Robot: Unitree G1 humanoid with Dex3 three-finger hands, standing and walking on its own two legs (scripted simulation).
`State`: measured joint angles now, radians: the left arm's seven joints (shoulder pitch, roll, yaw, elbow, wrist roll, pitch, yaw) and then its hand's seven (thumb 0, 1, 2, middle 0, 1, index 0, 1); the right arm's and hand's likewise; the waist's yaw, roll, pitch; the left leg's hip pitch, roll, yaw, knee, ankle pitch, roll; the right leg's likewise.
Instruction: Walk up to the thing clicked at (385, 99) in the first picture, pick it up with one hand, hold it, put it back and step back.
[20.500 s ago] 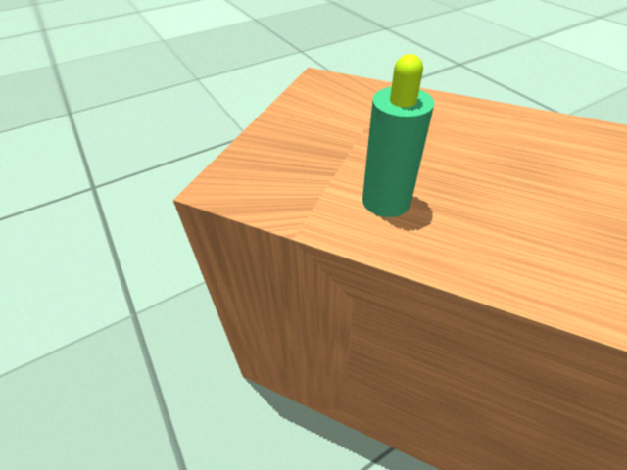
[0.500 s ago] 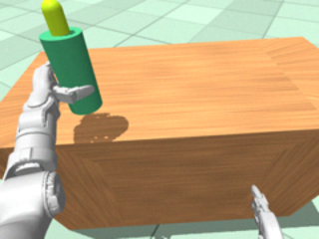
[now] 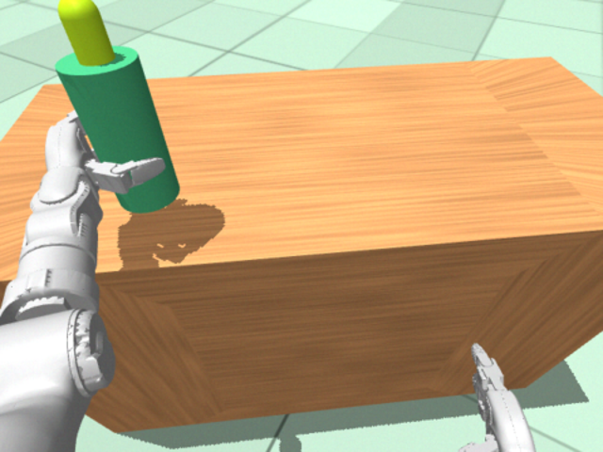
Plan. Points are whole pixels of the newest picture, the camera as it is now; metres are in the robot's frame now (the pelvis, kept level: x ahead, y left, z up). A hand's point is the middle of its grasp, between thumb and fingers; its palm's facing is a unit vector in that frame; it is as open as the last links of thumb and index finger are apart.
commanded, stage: crouch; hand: left
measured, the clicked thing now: (118, 113) +0.49 +0.18 +0.24
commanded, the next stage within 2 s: lower in 0.10 s
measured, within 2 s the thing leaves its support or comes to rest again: rests again in 1.56 s
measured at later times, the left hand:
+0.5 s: hand (138, 164) +0.51 +0.19 +0.15, palm faces +0.18 -0.98 -0.01, open 11.6 cm
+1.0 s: hand (135, 166) +0.51 +0.20 +0.14, palm faces +0.19 -0.98 +0.02, open 11.6 cm
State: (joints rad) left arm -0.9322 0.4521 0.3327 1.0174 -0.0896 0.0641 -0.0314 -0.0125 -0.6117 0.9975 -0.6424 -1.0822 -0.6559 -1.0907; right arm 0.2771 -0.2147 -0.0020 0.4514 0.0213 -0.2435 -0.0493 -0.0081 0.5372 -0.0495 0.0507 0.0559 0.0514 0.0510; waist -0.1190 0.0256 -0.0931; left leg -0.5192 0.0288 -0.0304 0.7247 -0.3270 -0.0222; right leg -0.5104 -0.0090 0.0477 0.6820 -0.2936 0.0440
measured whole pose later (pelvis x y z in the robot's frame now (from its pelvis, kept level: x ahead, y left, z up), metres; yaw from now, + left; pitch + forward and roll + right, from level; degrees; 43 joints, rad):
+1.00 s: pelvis +0.00 +0.00 -0.02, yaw +0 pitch +12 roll -2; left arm -0.95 0.47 0.38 1.08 -0.08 -0.11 -0.02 -0.02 -0.59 0.82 -0.74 -0.94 -0.76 -0.93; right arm 0.33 -0.21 -0.01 0.25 -0.01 -0.11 -0.03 -0.01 0.51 -0.05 0.05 0.06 0.05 0.05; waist -0.15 0.01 -0.11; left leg -0.69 0.04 -0.04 0.86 -0.38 -0.02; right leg -0.68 0.00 0.05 0.80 -0.34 0.05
